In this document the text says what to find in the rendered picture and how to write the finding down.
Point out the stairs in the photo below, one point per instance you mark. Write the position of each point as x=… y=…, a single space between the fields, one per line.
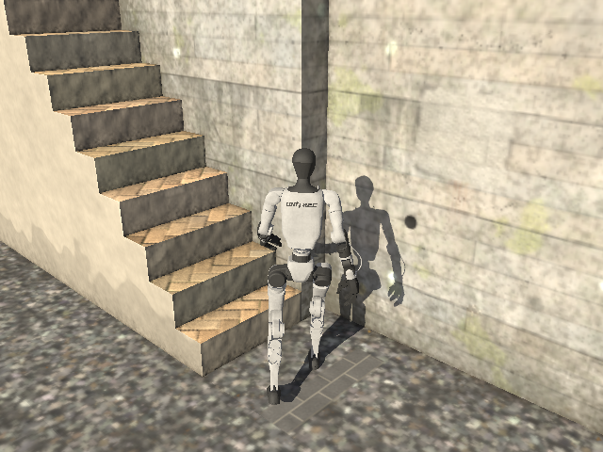
x=101 y=187

